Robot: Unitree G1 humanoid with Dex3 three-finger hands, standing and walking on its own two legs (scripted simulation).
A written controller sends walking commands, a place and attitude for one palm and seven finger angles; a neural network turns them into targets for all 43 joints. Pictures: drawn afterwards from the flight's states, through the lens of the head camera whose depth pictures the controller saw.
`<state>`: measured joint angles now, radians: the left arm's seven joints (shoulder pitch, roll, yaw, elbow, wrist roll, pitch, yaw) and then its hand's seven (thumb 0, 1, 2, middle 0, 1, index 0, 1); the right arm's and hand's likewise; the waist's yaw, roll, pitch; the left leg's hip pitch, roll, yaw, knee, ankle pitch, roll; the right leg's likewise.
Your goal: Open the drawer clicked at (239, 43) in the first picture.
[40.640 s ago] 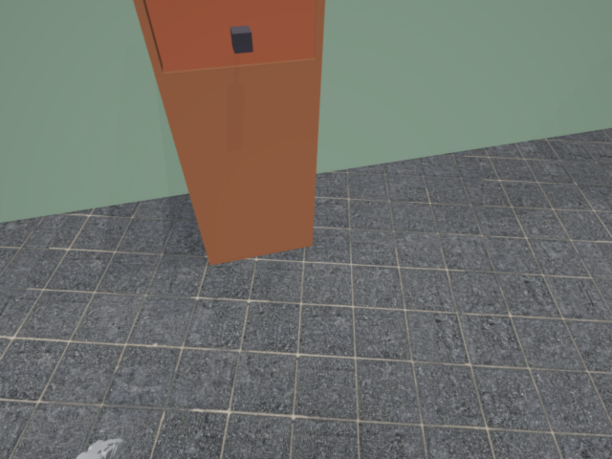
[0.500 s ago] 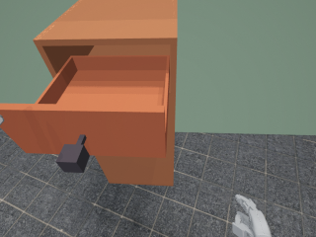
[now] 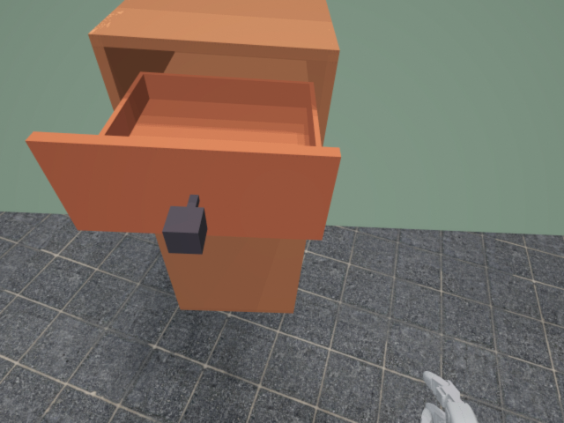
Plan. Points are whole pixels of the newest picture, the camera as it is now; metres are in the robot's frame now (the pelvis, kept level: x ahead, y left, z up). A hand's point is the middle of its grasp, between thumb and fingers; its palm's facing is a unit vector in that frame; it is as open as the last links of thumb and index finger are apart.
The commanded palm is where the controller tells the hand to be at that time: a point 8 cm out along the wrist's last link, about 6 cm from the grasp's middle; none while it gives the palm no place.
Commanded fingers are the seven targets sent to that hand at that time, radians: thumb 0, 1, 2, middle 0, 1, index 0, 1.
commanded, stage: step back with the hand held close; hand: left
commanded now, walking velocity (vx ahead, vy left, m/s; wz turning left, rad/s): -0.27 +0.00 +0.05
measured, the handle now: (189, 218) +0.34 +0.15 +0.13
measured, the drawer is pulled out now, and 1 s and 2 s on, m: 0.28 0.28 0.28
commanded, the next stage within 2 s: stop stepping back and stand still in 0.24 s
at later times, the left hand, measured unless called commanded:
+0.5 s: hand out of the picture +0.02 +0.26 +0.35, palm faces +0.66 -0.70 -0.28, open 7.4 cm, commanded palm -0.03 +0.30 +0.32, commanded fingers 0.00 0.90 0.90 -0.20 -0.30 -0.20 -0.30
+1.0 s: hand out of the picture -0.10 +0.32 +0.38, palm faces +0.74 -0.66 -0.13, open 7.4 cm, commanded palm -0.15 +0.31 +0.32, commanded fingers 0.00 0.90 0.90 -0.20 -0.30 -0.20 -0.30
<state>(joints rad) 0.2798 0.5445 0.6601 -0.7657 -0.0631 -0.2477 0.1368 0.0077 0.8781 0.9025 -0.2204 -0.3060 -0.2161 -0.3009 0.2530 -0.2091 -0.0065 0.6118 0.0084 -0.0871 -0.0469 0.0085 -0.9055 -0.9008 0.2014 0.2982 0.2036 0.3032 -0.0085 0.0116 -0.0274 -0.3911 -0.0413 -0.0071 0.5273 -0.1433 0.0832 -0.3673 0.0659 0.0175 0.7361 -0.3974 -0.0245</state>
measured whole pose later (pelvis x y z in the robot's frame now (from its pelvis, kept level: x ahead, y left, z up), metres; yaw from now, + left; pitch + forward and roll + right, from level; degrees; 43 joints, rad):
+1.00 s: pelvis -0.27 +0.03 +0.01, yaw +3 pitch +1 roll +1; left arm -0.08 0.58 0.61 -0.40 -0.06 -0.20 0.16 -0.01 0.88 0.90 -0.21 -0.30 -0.21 -0.30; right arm 0.28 -0.24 0.02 0.69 0.03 -0.05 -0.09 0.01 -0.90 -0.90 0.20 0.30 0.21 0.30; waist 0.03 -0.02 -0.18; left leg -0.39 0.07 0.07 0.77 -0.41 0.02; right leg -0.25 -0.03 -0.12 0.53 -0.34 -0.06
